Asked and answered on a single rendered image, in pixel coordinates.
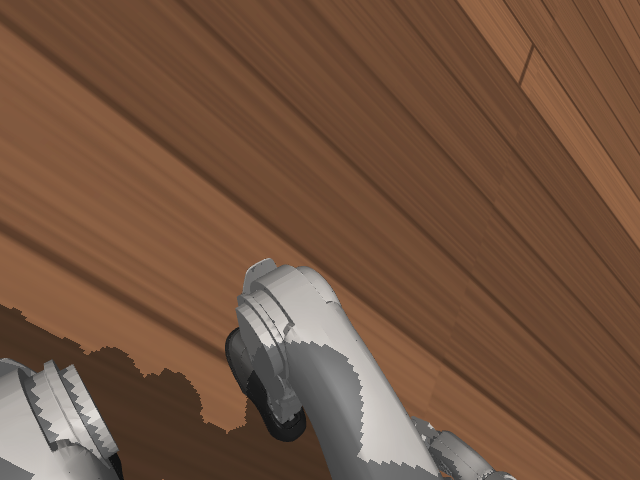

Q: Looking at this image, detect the right robot foot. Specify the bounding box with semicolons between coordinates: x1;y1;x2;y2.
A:
225;327;306;442

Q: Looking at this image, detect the right robot hand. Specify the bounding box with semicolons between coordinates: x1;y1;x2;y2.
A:
411;416;497;480

